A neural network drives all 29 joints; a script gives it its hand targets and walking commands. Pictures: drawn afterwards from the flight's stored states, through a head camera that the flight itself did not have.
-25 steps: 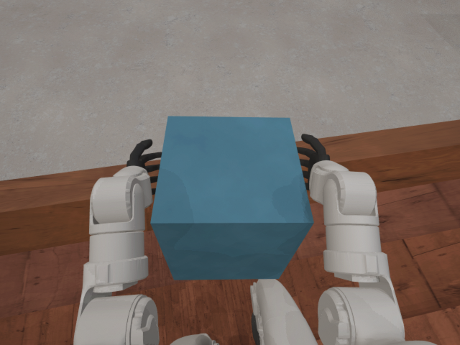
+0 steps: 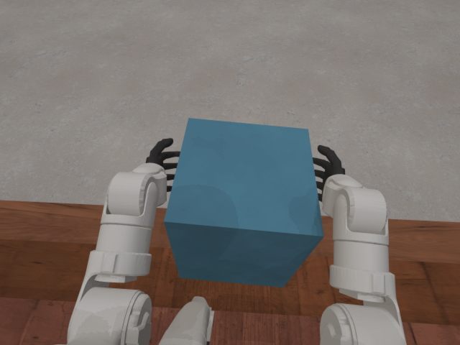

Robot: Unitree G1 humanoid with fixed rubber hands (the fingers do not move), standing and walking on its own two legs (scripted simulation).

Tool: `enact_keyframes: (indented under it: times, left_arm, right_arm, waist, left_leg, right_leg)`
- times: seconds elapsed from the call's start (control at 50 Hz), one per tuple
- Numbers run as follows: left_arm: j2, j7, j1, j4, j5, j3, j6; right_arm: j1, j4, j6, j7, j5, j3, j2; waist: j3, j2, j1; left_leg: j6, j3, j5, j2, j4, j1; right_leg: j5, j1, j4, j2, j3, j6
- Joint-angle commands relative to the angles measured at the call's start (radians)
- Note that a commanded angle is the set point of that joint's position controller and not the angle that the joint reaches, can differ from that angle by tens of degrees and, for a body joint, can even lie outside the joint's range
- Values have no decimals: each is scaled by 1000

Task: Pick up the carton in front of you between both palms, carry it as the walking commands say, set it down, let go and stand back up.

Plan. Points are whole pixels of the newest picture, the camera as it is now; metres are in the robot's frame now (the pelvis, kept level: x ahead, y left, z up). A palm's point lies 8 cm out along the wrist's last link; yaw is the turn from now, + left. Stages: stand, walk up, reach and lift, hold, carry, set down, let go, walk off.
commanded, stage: carry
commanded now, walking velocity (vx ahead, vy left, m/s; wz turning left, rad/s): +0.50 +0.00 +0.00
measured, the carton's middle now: (239, 208) +0.34 +0.04 +0.02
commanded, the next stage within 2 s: none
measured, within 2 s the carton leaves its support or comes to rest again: neither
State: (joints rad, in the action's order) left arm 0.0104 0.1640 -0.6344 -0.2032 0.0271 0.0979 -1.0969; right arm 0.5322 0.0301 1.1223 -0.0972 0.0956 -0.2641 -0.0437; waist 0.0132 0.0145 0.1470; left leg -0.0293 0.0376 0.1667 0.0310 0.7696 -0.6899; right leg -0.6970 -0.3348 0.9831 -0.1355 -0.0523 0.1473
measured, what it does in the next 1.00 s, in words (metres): goes down: left foot 0.13 m lower, then right foot 0.13 m lower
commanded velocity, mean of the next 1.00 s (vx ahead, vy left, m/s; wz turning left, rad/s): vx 0.50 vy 0.00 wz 0.00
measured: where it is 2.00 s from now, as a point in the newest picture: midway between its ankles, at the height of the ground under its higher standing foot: (250, 165)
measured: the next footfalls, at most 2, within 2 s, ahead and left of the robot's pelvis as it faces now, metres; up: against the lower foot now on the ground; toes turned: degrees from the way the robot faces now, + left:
left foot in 0.10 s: +0.24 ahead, +0.09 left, -0.13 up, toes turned +2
right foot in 0.54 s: +0.58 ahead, -0.03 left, -0.26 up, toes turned -1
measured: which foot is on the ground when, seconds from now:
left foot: up 0.00-0.08, down 0.10-0.54, up 0.56-0.94, down 0.96-1.00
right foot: down 0.00-0.12, up 0.14-0.52, down 0.54-0.98, up 1.00-1.00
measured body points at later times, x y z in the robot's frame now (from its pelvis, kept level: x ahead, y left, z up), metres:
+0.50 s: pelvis +0.37 +0.03 -0.15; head +0.40 +0.04 +0.29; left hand +0.74 +0.15 -0.07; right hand +0.73 -0.15 -0.05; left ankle +0.21 +0.09 -0.79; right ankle +0.55 -0.06 -0.86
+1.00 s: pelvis +0.76 +0.04 -0.33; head +0.76 +0.03 +0.12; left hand +1.12 +0.20 -0.21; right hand +1.12 -0.11 -0.21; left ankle +0.84 +0.09 -1.05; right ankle +0.58 -0.04 -0.87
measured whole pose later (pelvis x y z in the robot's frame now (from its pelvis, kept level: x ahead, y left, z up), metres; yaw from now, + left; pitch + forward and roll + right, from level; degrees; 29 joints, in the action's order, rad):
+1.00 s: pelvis +0.76 +0.04 -0.33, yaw +0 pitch +2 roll -1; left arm 0.03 0.14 -0.61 -0.14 0.03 0.16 -1.08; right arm 0.58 0.04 1.10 -0.13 0.11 -0.21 -0.05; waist -0.03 0.03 0.03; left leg -0.12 -0.10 -0.07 -0.05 0.57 -0.44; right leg -0.65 -0.39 1.54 -0.08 -0.08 0.08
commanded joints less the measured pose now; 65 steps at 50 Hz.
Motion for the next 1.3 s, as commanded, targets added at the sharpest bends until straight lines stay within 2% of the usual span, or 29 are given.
enact_keyframes:
  times: [0.0,0.04,0.06,0.08,0.1,0.12,0.16,0.18,0.3,0.36,0.44,0.46,0.5,0.52,0.54,0.56,0.62,0.72,0.76,0.86,0.88,0.92,0.94,0.96,0.98,1.02,1.08,1.16,1.28]
  left_arm:
    - [-1149,-289,-667,203,452,-593,31]
    - [-1114,-286,-600,160,431,-570,21]
    - [-1099,-287,-586,136,420,-562,19]
    - [-1089,-290,-571,139,414,-556,17]
    - [-1098,-290,-621,132,397,-554,5]
    - [-1056,-281,-577,116,360,-517,-10]
    - [-1048,-266,-632,162,327,-492,-13]
    - [-1040,-257,-635,176,309,-486,-6]
    - [-1060,-231,-615,228,244,-513,43]
    - [-1053,-218,-577,250,228,-538,60]
    - [-981,-209,-571,298,221,-551,51]
    - [-959,-207,-561,292,215,-546,43]
    - [-921,-210,-524,277,210,-544,25]
    - [-890,-218,-492,253,209,-529,18]
    - [-872,-226,-495,219,211,-519,6]
    - [-881,-234,-492,183,252,-526,-6]
    - [-1027,-264,-702,255,398,-600,-8]
    - [-1166,-297,-803,259,484,-638,20]
    - [-1188,-296,-769,248,488,-634,31]
    - [-1146,-296,-673,259,453,-618,49]
    - [-1130,-293,-650,247,448,-615,47]
    - [-1106,-293,-602,215,434,-615,42]
    - [-1081,-293,-616,213,431,-612,37]
    - [-1077,-289,-629,200,400,-594,28]
    - [-1040,-276,-605,163,370,-562,6]
    - [-981,-249,-593,174,315,-507,-12]
    - [-986,-232,-623,201,263,-464,-4]
    - [-1034,-230,-613,213,244,-494,28]
    - [-1007,-206,-595,304,223,-541,50]
  right_arm:
    - [690,-70,-28,155,-346,705,-953]
    - [659,-60,-13,148,-340,703,-919]
    - [638,-44,-8,149,-334,693,-908]
    - [580,-22,-5,153,-330,685,-885]
    - [596,15,-6,160,-325,678,-860]
    - [576,50,-1,167,-359,692,-897]
    - [705,-13,-7,186,-438,744,-979]
    - [768,-37,-9,198,-488,774,-1040]
    - [777,-16,-55,231,-570,807,-1158]
    - [712,-13,-77,240,-570,808,-1143]
    - [670,-22,-86,241,-572,807,-1085]
    - [646,-7,-82,241,-569,801,-1068]
    - [614,23,-69,237,-540,790,-1038]
    - [648,19,-60,234,-528,779,-1019]
    - [652,39,-43,227,-501,753,-993]
    - [619,62,-21,213,-471,702,-943]
    - [663,24,-2,179,-397,645,-926]
    - [681,7,-35,172,-356,647,-1001]
    - [676,-2,-45,167,-360,668,-1011]
    - [661,-73,-49,148,-349,710,-984]
    - [651,-78,-43,146,-345,714,-962]
    - [605,-53,-34,150,-331,699,-910]
    - [576,-36,-30,155,-330,691,-891]
    - [579,-13,-20,165,-335,680,-865]
    - [566,49,-10,172,-353,690,-869]
    - [657,15,-6,191,-434,729,-926]
    - [802,-23,-19,215,-554,785,-1069]
    - [805,-21,-50,228,-587,803,-1139]
    - [708,-41,-88,235,-588,805,-1112]
  waist:
    - [-345,-137,22]
    - [-346,-148,-23]
    - [-467,-174,-162]
    - [-508,-9,-294]
    - [-533,207,-237]
    - [-617,146,-226]
    - [-563,3,-234]
    - [-467,-114,-193]
    - [-464,86,-223]
    - [-454,65,-303]
    - [-351,106,-284]
    - [-344,133,-263]
    - [-484,107,-38]
    - [-440,-113,61]
    - [-448,-254,-18]
    - [-508,-174,-69]
    - [-476,-38,-100]
    - [-437,-90,-95]
    - [-450,-55,-46]
    - [-371,-112,11]
    - [-370,-147,-4]
    - [-489,-137,-186]
    - [-484,5,-306]
    - [-412,208,-286]
    - [-517,209,-211]
    - [-550,99,-230]
    - [-410,-69,-204]
    - [-432,46,-229]
    - [-366,74,-307]
  left_leg:
    - [5,-156,147,-100,-266,202]
    - [-17,-167,241,-93,-465,321]
    - [-47,-225,323,-96,-284,607]
    - [-112,-99,170,-12,-325,799]
    - [-226,147,578,225,-66,1102]
    - [-318,423,208,325,-126,1187]
    - [-359,546,-233,325,-194,990]
    - [-286,447,-236,274,-174,839]
    - [-230,273,129,175,-90,670]
    - [-166,205,44,38,73,821]
    - [-139,52,-178,-24,126,491]
    - [-131,33,-223,-20,176,480]
    - [-61,-70,144,43,553,358]
    - [-7,-108,-138,-37,925,208]
    - [19,-80,-891,-121,1116,-106]
    - [12,23,-821,-99,1017,-200]
    - [-8,80,-645,-2,772,-249]
    - [-9,-14,-355,-2,500,-58]
    - [-30,-37,-77,-23,226,-173]
    - [-16,-142,167,-92,-247,173]
    - [-24,-132,239,-78,-323,238]
    - [-70,-168,262,-78,-230,582]
    - [-112,-138,162,-49,-287,745]
    - [-143,-18,401,87,-201,886]
    - [-243,305,451,261,-59,1139]
    - [-329,494,-88,303,-146,1037]
    - [-286,457,-114,261,-176,658]
    - [-228,318,92,185,-124,654]
    - [-149,71,-211,-33,41,576]
  right_leg:
    - [741,170,-65,108,192,28]
    - [746,212,91,99,142,24]
    - [998,108,311,168,83,0]
    - [866,-78,626,132,67,-73]
    - [22,-468,877,53,47,-140]
    - [19,-641,923,55,108,-135]
    - [96,-686,739,139,148,-107]
    - [235,-653,555,167,177,-104]
    - [562,-494,247,163,48,-91]
    - [833,-606,-62,124,6,-94]
    - [1096,-115,-469,68,-72,-104]
    - [1132,-57,-509,80,-72,-89]
    - [1115,338,-414,92,-90,-31]
    - [1023,435,-510,149,-15,23]
    - [1404,659,-269,326,180,73]
    - [1279,703,-302,422,444,134]
    - [661,429,-386,449,654,199]
    - [976,169,-328,370,445,130]
    - [821,312,-183,221,324,55]
    - [699,179,-103,139,188,37]
    - [650,185,-41,131,165,31]
    - [938,74,248,189,72,-24]
    - [954,-65,521,165,36,-79]
    - [94,-345,808,49,-19,-115]
    - [2,-607,868,49,104,-122]
    - [80,-698,727,123,125,-102]
    - [283,-586,374,180,153,-130]
    - [540,-540,241,185,66,-107]
    - [1109,-217,-482,96,-57,-105]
